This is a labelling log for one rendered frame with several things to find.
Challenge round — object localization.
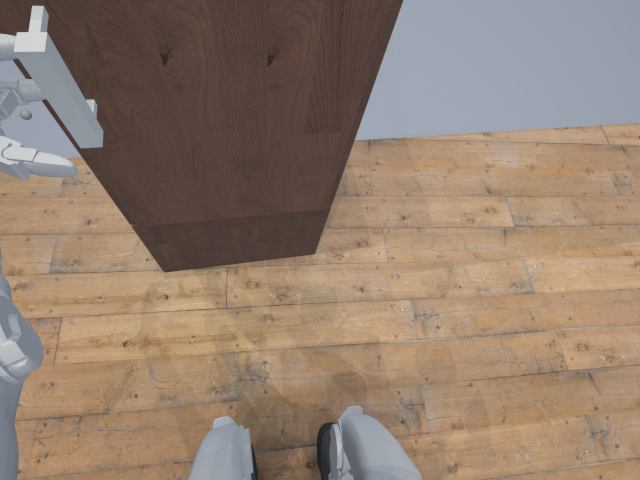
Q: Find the cupboard door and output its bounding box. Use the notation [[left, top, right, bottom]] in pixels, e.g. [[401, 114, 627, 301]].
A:
[[0, 0, 394, 227]]

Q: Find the handle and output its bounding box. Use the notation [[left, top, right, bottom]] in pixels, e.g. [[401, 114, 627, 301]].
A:
[[14, 6, 103, 148]]

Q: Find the left robot thigh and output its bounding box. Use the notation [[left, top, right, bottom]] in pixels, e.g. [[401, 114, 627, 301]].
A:
[[188, 425, 253, 480]]

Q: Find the right robot shin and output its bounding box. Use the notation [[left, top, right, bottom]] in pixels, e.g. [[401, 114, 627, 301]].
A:
[[328, 406, 363, 480]]

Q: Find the robot left upper arm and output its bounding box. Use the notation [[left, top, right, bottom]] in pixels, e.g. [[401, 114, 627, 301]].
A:
[[0, 295, 44, 480]]

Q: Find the robot left hand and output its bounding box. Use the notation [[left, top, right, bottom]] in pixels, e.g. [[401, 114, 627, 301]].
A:
[[0, 34, 77, 181]]

